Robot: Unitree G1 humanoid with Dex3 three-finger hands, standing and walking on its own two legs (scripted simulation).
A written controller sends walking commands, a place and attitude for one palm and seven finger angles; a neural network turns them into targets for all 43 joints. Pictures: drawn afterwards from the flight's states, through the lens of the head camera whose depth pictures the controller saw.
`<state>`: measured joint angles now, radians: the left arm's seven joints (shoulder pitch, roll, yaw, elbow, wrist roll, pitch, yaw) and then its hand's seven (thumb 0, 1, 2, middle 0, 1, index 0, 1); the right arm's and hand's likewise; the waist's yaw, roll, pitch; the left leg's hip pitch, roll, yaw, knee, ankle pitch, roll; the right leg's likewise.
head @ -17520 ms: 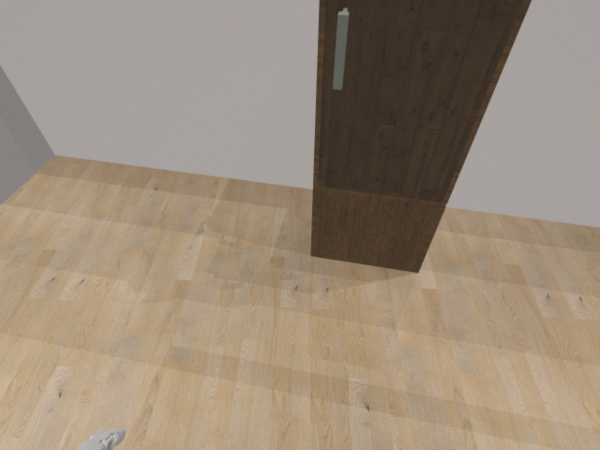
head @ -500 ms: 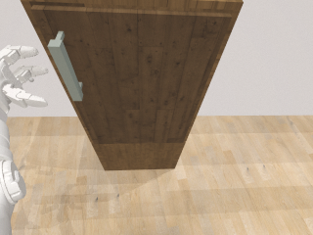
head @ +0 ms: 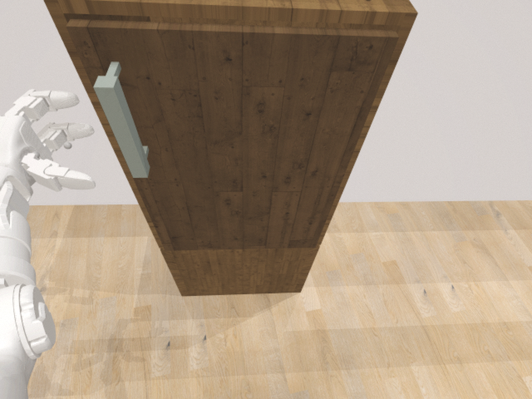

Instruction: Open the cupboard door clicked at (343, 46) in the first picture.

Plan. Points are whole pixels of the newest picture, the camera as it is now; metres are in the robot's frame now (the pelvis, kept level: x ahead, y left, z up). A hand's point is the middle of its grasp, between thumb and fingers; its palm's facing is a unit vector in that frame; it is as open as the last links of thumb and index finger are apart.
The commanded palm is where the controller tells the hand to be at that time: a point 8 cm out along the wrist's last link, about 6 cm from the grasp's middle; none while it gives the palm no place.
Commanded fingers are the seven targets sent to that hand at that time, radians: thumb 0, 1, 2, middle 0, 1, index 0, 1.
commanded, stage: slide the fingers in behind the handle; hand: left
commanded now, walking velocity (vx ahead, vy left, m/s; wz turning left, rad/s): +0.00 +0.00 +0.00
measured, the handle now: (129, 124) +0.48 +0.20 +0.13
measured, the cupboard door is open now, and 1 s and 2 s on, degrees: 0 0 0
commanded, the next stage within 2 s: close the thumb around the handle in 1.70 s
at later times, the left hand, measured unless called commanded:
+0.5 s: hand (89, 144) +0.44 +0.24 +0.14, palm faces +0.04 -1.00 +0.03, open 14.0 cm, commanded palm +0.41 +0.29 +0.14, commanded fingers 0.00 -0.50 0.30 -0.30 -1.20 -0.30 -1.20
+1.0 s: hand (98, 150) +0.43 +0.23 +0.14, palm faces +0.06 -1.00 +0.01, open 14.0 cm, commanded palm +0.41 +0.25 +0.14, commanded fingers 0.00 -0.50 0.30 -0.30 -1.20 -0.30 -1.20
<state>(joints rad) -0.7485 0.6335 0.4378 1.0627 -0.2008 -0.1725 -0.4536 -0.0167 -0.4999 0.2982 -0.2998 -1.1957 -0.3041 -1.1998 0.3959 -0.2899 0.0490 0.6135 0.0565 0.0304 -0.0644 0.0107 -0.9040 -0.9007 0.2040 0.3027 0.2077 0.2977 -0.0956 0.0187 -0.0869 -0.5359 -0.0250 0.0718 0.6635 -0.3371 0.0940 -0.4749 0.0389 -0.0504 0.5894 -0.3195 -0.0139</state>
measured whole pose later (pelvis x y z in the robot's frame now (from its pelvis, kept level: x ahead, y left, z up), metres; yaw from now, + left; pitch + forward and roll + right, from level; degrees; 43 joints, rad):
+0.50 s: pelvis -0.01 -0.01 +0.00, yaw +1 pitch +11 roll -2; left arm -0.79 0.57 0.40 1.06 -0.20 -0.21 -0.39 -0.02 -0.50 0.30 -0.30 -1.21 -0.30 -1.20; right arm 0.37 -0.29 0.05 0.63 0.06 0.00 -0.07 0.01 -0.90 -0.90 0.20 0.30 0.21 0.30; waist -0.09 0.01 -0.07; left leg -0.54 -0.02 0.06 0.67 -0.33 0.08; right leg -0.48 0.04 -0.06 0.61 -0.32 -0.03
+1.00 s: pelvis -0.01 -0.01 +0.00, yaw +2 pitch +10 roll -2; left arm -0.74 0.48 0.30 0.95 -0.23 -0.17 -0.31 -0.02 -0.50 0.30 -0.20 -1.18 -0.30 -1.20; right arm 0.35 -0.29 0.04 0.65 0.06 -0.02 -0.06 0.01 -0.91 -0.90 0.20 0.30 0.21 0.30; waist -0.05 0.03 -0.07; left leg -0.52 -0.03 0.04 0.67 -0.33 0.08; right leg -0.45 0.03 -0.08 0.61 -0.33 -0.03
